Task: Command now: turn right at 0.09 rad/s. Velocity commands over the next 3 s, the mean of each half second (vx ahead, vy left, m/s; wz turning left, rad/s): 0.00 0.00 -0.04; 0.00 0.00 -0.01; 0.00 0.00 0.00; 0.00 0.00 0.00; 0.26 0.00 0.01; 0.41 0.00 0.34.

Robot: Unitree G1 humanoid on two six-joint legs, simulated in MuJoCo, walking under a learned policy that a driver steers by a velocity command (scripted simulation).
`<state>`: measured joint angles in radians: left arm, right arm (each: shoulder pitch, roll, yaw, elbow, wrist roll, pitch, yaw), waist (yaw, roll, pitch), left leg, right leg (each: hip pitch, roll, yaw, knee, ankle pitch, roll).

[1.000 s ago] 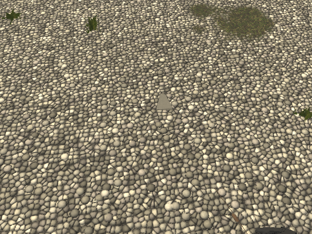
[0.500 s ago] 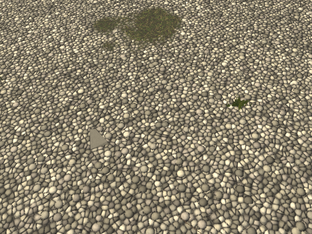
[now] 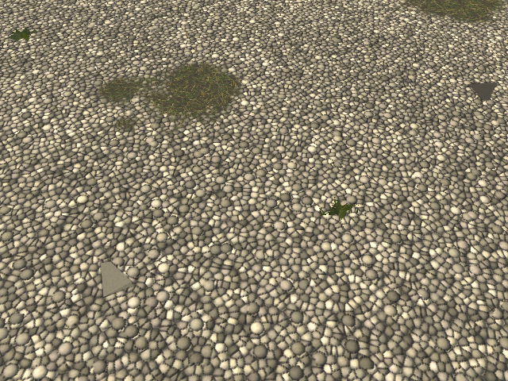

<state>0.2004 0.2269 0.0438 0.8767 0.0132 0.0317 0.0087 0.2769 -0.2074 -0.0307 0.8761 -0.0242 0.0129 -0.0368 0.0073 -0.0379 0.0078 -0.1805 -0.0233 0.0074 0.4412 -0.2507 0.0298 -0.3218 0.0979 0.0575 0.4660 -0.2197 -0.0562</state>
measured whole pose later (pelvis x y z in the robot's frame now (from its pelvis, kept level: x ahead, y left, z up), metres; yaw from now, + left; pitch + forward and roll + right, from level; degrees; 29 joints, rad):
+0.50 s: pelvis +0.01 +0.01 +0.00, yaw +0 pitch -2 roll +0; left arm 0.22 0.21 0.02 1.11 0.01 0.01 0.03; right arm 0.25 -0.21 -0.02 1.03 -0.01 0.00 -0.03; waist 0.01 0.00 0.03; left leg -0.09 -0.03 0.01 0.37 -0.25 0.04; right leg -0.18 0.05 0.08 0.36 -0.15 -0.02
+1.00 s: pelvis +0.02 +0.01 +0.00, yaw +0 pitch -1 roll +0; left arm 0.24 0.17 0.00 1.18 0.01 0.01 0.04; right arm 0.30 -0.16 0.01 1.12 -0.01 -0.01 -0.04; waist 0.00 0.00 0.03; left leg -0.09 -0.04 0.00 0.37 -0.26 0.05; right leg -0.18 0.05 0.08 0.37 -0.17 -0.01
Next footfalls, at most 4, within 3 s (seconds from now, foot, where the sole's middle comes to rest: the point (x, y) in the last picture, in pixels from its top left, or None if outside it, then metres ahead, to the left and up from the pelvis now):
2.44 right None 0.25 -0.11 -0.78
2.94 left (231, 367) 0.56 0.06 -0.78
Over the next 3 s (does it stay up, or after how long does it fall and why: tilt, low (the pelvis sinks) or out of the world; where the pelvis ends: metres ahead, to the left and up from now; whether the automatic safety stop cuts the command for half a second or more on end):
stays up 0.43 -0.01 -0.03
